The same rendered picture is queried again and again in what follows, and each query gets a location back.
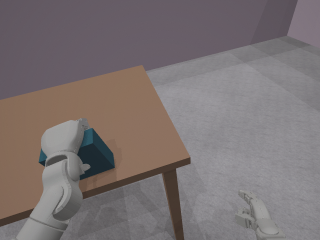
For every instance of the sponge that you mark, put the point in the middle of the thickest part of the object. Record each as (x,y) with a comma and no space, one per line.
(93,151)

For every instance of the left robot forearm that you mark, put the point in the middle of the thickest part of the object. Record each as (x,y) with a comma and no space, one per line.
(60,201)

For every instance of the right robot forearm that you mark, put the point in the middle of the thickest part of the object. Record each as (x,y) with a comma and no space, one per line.
(267,229)

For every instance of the table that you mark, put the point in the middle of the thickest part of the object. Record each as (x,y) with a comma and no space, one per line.
(126,112)

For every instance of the robot right hand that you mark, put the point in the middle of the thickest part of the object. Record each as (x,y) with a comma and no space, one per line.
(258,210)

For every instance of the robot left hand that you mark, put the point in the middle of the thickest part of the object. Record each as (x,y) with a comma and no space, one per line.
(67,136)

